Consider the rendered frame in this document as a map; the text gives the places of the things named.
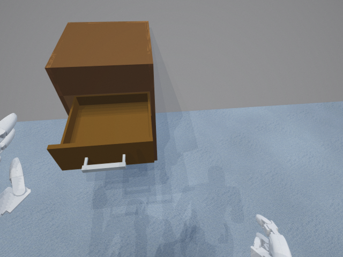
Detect left robot hand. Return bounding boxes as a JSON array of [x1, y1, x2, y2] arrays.
[[0, 113, 31, 218]]

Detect right robot hand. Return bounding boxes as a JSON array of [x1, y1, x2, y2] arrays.
[[251, 214, 292, 257]]

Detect handle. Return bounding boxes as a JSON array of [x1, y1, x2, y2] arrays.
[[81, 154, 126, 173]]

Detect cabinet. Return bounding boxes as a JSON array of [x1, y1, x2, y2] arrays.
[[45, 21, 158, 161]]

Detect drawer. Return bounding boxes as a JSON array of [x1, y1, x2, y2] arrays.
[[47, 92, 154, 171]]

